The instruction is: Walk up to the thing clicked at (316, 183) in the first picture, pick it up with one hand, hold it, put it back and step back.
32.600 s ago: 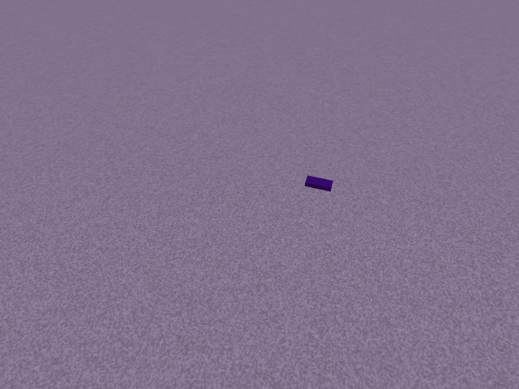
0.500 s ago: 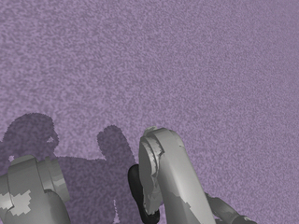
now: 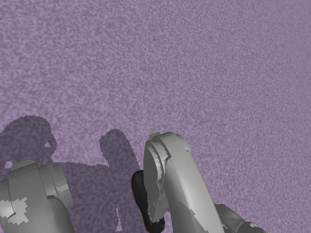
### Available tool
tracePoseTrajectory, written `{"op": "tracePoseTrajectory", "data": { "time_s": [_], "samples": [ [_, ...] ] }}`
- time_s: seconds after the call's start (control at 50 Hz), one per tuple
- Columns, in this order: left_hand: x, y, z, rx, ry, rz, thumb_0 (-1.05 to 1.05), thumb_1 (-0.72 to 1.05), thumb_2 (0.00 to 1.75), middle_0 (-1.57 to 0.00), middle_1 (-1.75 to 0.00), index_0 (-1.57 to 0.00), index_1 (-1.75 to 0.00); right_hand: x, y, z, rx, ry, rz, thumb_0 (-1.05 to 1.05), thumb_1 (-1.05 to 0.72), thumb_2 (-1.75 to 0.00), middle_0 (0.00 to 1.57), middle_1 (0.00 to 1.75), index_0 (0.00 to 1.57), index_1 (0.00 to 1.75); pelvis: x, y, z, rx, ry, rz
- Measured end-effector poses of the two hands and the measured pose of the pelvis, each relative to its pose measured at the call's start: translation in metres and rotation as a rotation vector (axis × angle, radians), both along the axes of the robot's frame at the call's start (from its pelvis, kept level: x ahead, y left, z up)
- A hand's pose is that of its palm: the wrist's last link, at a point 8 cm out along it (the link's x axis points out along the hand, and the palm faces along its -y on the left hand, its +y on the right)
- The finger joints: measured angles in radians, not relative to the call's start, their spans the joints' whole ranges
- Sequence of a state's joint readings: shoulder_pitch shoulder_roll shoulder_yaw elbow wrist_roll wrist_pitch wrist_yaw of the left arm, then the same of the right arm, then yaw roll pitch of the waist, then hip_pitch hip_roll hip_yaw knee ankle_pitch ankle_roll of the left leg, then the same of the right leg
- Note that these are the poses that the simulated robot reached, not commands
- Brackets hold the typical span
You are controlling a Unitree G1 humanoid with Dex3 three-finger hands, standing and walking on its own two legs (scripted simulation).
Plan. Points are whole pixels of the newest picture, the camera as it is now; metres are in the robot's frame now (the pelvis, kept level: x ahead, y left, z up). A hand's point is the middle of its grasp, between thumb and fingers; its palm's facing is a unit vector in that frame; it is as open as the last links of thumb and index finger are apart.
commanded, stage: close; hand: left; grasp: from above
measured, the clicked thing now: out of the picture +0.41 +0.37 -0.28
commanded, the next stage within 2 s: settle in 1.70 s
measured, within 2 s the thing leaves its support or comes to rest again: neither
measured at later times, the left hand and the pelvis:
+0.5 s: hand out of the picture +0.39 +0.36 -0.25, palm faces -0.48 -0.17 -0.86, open 12.3 cm; pelvis +0.00 +0.00 +0.00, yaw +0 degrees
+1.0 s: hand out of the picture +0.40 +0.37 -0.24, palm faces -0.43 -0.16 -0.89, open 10.7 cm; pelvis +0.00 +0.00 +0.00, yaw +0 degrees
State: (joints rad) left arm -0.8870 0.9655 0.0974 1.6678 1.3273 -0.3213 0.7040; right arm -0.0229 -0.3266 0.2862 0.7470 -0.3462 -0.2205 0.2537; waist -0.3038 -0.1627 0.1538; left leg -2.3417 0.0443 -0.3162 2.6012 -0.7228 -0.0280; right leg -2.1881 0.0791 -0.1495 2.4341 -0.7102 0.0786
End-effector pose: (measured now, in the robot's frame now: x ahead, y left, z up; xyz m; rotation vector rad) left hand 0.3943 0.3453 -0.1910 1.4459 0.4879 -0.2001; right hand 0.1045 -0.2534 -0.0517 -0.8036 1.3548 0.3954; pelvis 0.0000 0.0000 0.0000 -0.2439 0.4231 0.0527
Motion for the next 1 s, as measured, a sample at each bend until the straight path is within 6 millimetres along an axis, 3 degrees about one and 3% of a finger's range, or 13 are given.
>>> {"op": "tracePoseTrajectory", "data": {
  "time_s": [0.12, 0.24, 0.46, 0.62, 0.8, 1.0],
  "samples": [
    [0.006, -0.001, 0.002, 0.027, -0.016, 0.034, 0.0, -0.35, 0.89, -0.16, -0.94, -0.17, -0.93, 0.0, -0.002, 0.004, 0.005, -0.031, -0.011, 0.01, -0.89, -0.89, 0.2, 0.3, 0.21, 0.3, -0.002, 0.001, 0.0, 0.001, 0.002, -0.003],
    [0.01, 0.01, 0.003, 0.031, 0.02, 0.104, 0.0, -0.3, 0.84, -0.19, -0.91, -0.21, -0.89, -0.004, -0.002, 0.007, 0.007, -0.043, -0.022, 0.01, -0.89, -0.89, 0.2, 0.3, 0.2, 0.3, -0.002, 0.002, -0.001, -0.002, 0.006, -0.003],
    [0.002, 0.025, -0.003, -0.003, 0.083, 0.084, 0.0, -0.21, 0.77, -0.25, -0.86, -0.28, -0.84, -0.021, 0.004, 0.001, 0.011, 0.038, -0.03, 0.01, -0.9, -0.89, 0.2, 0.3, 0.2, 0.3, -0.001, 0.001, -0.001, -0.004, -0.006, 0.002],
    [-0.002, 0.011, 0.0, -0.023, 0.031, 0.001, 0.0, -0.13, 0.72, -0.31, -0.8, -0.34, -0.78, -0.014, 0.008, -0.004, 0.01, 0.032, -0.003, 0.01, -0.89, -0.89, 0.2, 0.3, 0.21, 0.3, -0.002, 0.0, -0.001, -0.005, -0.016, -0.002],
    [0.001, 0.001, 0.002, 0.027, -0.019, 0.012, 0.0, -0.04, 0.65, -0.39, -0.71, -0.41, -0.69, -0.001, -0.001, 0.005, -0.008, -0.028, 0.005, 0.0, -0.89, -0.89, 0.2, 0.3, 0.21, 0.3, -0.004, 0.001, 0.001, -0.001, -0.007, -0.003],
    [0.01, 0.025, 0.005, 0.03, 0.04, 0.147, 0.0, 0.05, 0.57, -0.47, -0.63, -0.49, -0.61, -0.005, -0.008, 0.011, -0.011, -0.04, -0.025, 0.0, -0.89, -0.89, 0.2, 0.3, 0.2, 0.3, -0.002, 0.001, -0.001, -0.002, 0.005, -0.001]
  ]
}}
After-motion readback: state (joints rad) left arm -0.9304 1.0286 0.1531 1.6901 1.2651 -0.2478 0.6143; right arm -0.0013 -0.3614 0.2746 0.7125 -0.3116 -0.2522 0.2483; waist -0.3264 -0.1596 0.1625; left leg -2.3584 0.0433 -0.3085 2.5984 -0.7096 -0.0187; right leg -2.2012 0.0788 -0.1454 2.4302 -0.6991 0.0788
